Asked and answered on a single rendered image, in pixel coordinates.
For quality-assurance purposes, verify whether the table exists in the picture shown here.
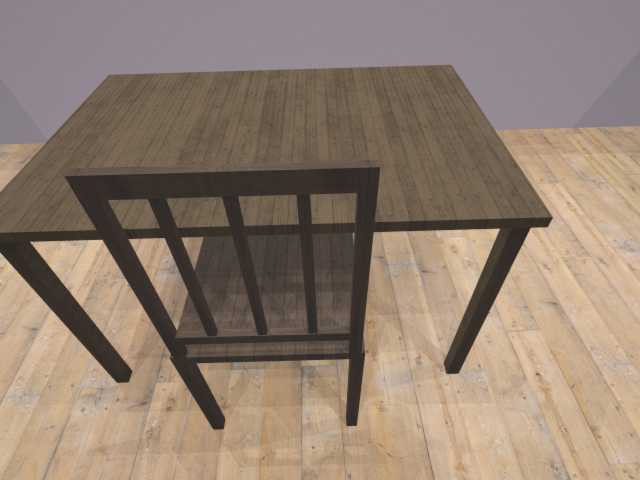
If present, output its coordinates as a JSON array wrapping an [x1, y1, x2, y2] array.
[[0, 65, 553, 383]]

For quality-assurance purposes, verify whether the chair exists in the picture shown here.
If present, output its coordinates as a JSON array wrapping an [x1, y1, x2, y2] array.
[[64, 160, 380, 430]]

